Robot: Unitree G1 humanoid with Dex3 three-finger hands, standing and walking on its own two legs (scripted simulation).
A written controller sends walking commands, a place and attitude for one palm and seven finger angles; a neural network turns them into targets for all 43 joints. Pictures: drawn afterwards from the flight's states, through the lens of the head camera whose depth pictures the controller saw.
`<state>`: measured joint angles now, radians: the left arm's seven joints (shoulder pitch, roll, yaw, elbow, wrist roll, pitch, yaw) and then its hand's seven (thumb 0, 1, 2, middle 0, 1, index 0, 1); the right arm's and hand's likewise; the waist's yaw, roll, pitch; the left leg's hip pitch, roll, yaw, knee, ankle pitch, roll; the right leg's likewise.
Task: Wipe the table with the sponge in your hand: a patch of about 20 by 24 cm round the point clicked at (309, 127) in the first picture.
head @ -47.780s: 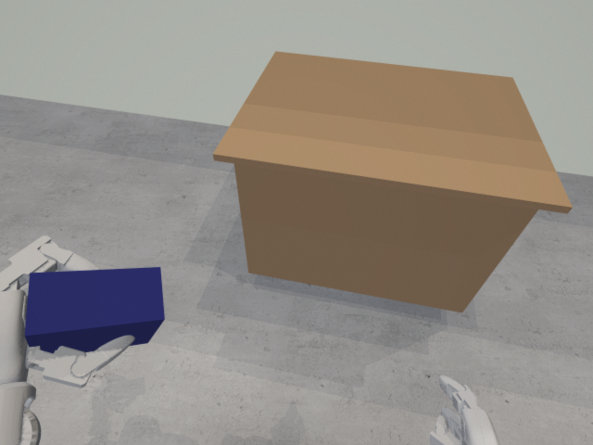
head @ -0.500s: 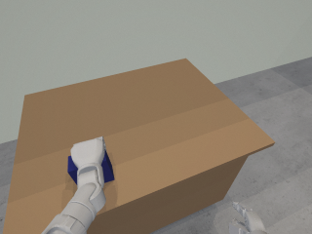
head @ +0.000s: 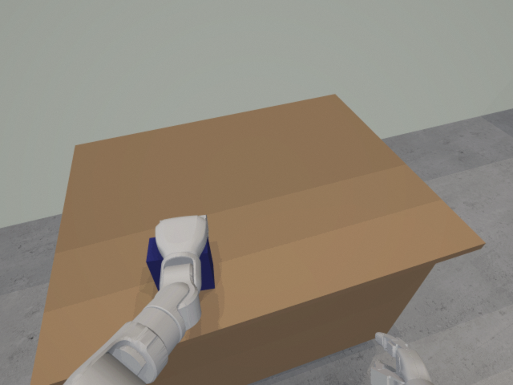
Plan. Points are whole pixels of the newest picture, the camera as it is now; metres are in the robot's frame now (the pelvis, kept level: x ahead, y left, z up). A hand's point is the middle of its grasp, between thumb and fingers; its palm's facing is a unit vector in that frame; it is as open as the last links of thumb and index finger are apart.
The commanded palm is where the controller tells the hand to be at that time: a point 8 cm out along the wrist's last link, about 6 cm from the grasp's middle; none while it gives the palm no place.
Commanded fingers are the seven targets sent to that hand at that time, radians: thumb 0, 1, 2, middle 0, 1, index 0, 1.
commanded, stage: slide across to the third lane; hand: left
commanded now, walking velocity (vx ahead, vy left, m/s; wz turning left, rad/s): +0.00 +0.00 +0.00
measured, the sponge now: (184, 269) +0.33 +0.19 -0.04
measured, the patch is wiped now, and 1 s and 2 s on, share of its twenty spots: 0.90 0.95 0.95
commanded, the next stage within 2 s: wipe forward along the third lane in 0.38 s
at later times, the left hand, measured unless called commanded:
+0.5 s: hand (215, 253) +0.34 +0.13 +0.00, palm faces -0.09 -0.01 -1.00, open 9.7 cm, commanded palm +0.32 +0.11 +0.04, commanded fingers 0.00 0.10 1.30 -1.20 -1.60 -1.20 -1.60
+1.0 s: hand (217, 238) +0.38 +0.13 +0.00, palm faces -0.13 +0.01 -0.99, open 9.7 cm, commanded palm +0.37 +0.14 +0.03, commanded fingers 0.00 0.10 1.30 -1.20 -1.60 -1.20 -1.60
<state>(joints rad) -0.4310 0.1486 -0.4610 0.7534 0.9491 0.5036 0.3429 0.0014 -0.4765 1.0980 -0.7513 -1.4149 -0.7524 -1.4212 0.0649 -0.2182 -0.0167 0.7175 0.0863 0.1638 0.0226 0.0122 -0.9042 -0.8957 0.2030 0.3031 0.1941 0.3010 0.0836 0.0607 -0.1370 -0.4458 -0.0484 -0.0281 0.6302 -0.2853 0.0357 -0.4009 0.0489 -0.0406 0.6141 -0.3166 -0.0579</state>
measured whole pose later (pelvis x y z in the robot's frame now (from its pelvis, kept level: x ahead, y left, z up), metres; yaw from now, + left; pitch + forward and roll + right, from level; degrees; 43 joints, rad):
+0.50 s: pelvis -0.02 -0.02 +0.00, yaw -1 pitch +6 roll +0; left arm -0.55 0.05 -0.42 0.96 0.91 0.54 0.44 0.01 -0.48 1.10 -0.75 -1.42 -0.75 -1.42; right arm 0.06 -0.21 -0.02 0.75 0.08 0.20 0.03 0.01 -0.90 -0.90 0.20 0.30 0.19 0.30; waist 0.03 0.04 -0.14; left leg -0.45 -0.02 -0.02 0.61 -0.26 0.01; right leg -0.42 0.07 -0.03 0.60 -0.28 -0.08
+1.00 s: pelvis -0.03 -0.03 -0.01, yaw -2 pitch +11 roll +0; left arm -0.74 0.13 -0.24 1.17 0.95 0.48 0.43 0.00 -0.54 1.13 -0.82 -1.35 -0.82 -1.35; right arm 0.13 -0.23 -0.01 0.78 0.06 0.13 -0.03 0.01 -0.90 -0.90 0.20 0.30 0.20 0.30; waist -0.03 0.04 -0.17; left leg -0.61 0.00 -0.01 0.67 -0.26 0.00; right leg -0.58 0.10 -0.03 0.66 -0.28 -0.10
